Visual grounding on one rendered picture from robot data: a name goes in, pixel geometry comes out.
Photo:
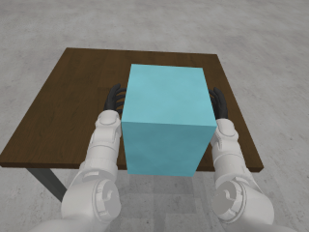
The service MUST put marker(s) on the right robot hand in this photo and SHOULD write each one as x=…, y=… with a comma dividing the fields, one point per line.
x=219, y=105

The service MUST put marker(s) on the left robot forearm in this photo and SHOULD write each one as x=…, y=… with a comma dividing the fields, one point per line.
x=103, y=150

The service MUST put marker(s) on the carton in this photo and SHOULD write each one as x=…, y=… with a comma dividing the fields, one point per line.
x=167, y=121

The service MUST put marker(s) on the robot left upper arm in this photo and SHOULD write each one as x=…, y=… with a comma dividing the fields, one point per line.
x=86, y=207

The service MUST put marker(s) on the left robot hand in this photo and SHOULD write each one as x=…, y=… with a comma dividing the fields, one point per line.
x=110, y=103

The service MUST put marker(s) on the right robot forearm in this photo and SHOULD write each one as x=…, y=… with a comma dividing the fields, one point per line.
x=228, y=160

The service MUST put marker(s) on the robot right upper arm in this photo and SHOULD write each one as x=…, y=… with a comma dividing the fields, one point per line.
x=240, y=208

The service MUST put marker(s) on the table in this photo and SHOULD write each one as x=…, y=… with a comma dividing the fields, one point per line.
x=56, y=130

